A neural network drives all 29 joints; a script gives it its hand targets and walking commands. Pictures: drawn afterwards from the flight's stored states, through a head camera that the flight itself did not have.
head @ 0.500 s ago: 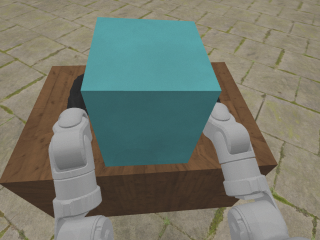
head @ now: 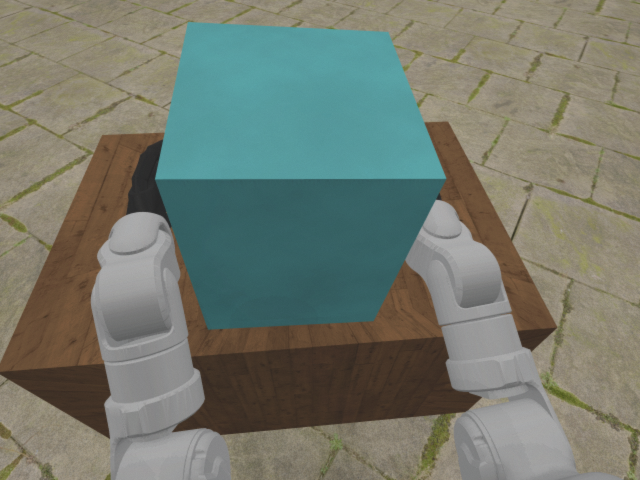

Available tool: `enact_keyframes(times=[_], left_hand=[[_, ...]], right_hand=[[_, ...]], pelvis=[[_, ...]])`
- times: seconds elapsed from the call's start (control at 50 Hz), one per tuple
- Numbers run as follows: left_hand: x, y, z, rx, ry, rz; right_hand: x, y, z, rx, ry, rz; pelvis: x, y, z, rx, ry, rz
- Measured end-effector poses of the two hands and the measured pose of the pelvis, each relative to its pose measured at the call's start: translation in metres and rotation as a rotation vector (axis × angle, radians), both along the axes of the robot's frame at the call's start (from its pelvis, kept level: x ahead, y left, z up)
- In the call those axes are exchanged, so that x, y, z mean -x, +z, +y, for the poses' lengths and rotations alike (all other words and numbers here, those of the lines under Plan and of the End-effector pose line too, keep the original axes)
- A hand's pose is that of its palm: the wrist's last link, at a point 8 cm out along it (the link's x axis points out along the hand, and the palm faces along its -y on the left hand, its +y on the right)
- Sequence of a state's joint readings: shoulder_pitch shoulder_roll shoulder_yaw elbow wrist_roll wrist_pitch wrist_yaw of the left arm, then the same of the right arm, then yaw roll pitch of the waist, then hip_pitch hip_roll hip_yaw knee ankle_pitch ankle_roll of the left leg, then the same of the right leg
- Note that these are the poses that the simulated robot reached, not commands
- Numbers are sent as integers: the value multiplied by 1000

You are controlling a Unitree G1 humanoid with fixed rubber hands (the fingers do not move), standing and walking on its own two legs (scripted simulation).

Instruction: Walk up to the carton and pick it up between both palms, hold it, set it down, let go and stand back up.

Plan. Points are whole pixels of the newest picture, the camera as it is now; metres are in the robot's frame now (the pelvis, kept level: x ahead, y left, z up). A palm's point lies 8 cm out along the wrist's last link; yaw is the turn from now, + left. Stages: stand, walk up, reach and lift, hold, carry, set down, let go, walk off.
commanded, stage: hold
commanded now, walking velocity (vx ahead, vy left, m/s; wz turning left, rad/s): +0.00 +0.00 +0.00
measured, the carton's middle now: (292, 190) +0.37 +0.00 +0.18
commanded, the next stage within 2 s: none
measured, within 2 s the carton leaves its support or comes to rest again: neither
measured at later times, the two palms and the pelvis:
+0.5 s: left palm (149, 220) +0.34 +0.14 +0.18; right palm (420, 202) +0.35 -0.15 +0.16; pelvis -0.01 +0.00 +0.00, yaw +0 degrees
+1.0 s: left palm (152, 219) +0.34 +0.14 +0.18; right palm (421, 201) +0.35 -0.15 +0.16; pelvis +0.00 +0.00 +0.00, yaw +0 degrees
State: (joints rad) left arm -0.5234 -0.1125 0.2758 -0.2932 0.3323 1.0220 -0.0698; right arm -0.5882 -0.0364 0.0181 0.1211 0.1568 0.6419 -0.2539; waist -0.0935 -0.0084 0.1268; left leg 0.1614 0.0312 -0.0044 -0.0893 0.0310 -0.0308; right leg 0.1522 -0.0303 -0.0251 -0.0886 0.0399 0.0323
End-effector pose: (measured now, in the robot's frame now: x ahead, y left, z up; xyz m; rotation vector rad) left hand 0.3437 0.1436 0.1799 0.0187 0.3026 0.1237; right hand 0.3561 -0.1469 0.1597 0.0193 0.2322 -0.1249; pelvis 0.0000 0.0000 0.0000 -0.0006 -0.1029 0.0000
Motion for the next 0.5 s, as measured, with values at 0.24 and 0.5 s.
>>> enact_keyframes(times=[0.24, 0.5], left_hand=[[3, 0, -2, 3, -3, 0], [4, 0, 1, 6, 2, -6]], right_hand=[[4, 0, -2, 4, -3, -3], [3, 3, 1, 6, 0, -10]], pelvis=[[3, 0, -1, 0, -3, 0], [7, 0, -1, 0, -3, 8]])
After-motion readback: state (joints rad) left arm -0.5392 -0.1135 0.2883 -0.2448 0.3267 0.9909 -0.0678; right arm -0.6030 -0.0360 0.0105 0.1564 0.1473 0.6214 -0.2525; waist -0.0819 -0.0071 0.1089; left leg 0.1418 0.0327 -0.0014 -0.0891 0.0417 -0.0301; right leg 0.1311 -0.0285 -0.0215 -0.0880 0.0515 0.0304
